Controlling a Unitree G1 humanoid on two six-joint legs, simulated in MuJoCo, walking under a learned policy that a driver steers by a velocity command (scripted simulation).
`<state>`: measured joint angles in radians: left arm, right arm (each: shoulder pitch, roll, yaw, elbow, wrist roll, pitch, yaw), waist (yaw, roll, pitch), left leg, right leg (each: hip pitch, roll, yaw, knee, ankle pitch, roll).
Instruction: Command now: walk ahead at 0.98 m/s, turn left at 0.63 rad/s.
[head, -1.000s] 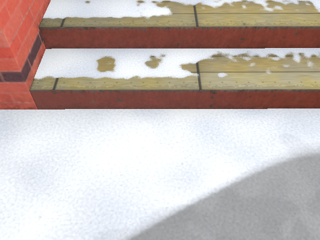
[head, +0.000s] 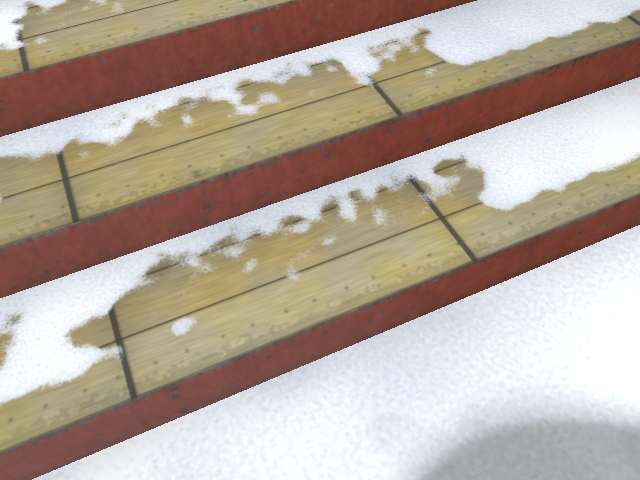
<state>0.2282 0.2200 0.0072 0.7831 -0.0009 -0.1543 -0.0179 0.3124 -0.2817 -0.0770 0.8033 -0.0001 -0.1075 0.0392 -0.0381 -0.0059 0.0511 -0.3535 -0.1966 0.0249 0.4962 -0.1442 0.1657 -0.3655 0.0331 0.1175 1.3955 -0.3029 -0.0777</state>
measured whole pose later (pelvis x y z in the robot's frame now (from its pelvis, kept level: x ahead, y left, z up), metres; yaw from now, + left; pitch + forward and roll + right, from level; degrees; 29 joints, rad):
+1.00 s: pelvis +0.73 +0.23 +0.01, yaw +30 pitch +3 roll -1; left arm 0.03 0.19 -0.05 0.53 -0.01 -0.07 -0.03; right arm 0.35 -0.24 -0.01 0.94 -0.05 -0.02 -0.02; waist 0.08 0.03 0.06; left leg 0.07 0.06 0.23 0.42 -0.38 0.01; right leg -1.09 0.00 -0.10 1.66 -0.58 -0.01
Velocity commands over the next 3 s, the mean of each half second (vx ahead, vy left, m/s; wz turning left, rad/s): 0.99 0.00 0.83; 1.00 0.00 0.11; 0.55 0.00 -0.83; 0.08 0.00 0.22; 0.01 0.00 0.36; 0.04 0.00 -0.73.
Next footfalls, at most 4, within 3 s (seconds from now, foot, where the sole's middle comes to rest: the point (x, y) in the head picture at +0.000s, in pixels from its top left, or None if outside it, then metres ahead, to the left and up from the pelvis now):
0.28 right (412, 463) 0.50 -0.15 -0.76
0.62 left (226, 408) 0.56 0.21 -0.60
0.80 left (230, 453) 0.54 0.22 -0.76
1.04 right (202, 264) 0.92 0.29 -0.61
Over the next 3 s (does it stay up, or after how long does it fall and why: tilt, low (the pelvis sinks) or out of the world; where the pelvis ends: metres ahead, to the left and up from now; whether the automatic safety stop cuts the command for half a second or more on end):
stays up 1.09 0.52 0.30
